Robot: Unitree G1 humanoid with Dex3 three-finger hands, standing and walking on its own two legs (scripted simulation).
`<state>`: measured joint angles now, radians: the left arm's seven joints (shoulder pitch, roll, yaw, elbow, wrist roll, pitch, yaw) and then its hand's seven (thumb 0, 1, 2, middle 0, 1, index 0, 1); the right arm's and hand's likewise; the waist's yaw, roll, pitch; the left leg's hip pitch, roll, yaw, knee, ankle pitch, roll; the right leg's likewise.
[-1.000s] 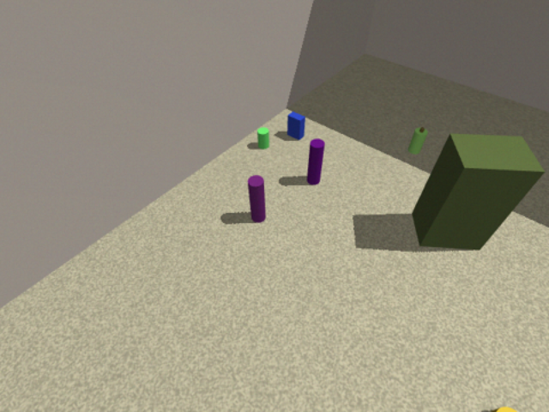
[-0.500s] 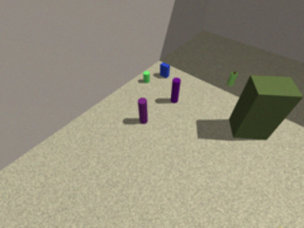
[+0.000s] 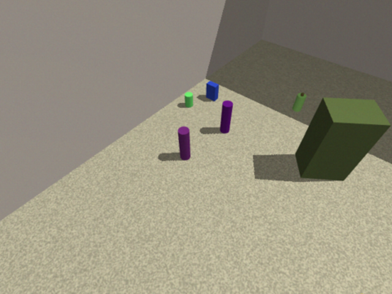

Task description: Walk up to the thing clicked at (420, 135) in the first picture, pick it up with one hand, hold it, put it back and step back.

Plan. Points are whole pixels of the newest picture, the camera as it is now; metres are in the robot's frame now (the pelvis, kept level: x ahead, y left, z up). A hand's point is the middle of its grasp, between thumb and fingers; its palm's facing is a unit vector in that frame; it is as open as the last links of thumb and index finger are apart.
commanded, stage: stand
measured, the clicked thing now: (299, 101) +1.55 -0.82 -0.70
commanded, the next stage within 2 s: walk up in 0.12 s
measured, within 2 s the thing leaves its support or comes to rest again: neither
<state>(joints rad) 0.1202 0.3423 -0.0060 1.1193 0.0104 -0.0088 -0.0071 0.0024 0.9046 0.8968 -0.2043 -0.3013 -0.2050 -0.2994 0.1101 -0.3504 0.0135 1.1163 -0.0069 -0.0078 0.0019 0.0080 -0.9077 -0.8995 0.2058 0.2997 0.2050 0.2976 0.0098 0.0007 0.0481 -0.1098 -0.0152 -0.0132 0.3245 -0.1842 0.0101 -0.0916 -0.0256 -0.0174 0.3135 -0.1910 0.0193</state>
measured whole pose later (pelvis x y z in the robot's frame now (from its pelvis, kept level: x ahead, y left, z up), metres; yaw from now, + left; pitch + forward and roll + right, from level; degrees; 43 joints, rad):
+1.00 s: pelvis +0.03 +0.05 -0.03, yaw -48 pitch -1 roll -1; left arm 0.26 0.40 0.05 0.61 0.05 0.04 -0.02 0.00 0.90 0.90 -0.21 -0.30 -0.21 -0.30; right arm 0.18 -0.44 -0.08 0.72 0.00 0.03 0.01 0.01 -0.91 -0.90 0.21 0.30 0.20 0.30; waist 0.03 0.04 0.13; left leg -0.41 0.01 -0.04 0.75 -0.37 -0.03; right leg -0.40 0.09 0.25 0.68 -0.26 0.05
